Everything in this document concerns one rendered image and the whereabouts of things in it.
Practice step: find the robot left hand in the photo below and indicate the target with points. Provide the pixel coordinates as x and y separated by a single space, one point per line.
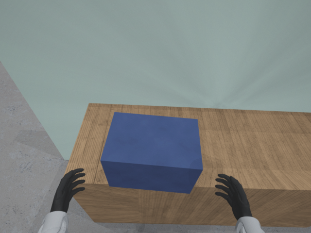
64 192

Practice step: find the right robot forearm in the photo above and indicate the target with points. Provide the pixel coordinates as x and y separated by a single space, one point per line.
248 224

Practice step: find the pedestal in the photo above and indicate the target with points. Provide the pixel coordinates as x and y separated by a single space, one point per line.
268 152

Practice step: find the left robot forearm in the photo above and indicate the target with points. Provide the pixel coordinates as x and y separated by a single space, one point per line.
55 222

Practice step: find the carton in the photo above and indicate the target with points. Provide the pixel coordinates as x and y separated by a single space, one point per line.
148 152

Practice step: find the robot right hand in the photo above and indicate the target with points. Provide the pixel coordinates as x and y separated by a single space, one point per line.
236 196

